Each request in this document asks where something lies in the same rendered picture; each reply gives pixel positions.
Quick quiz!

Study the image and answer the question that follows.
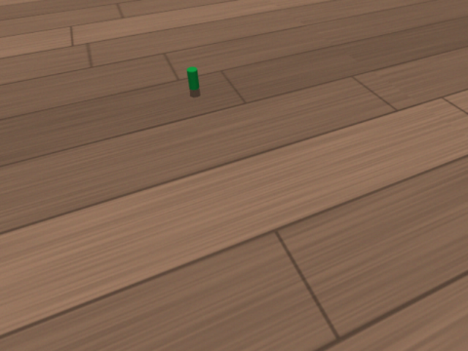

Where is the can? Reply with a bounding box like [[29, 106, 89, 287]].
[[187, 67, 199, 90]]

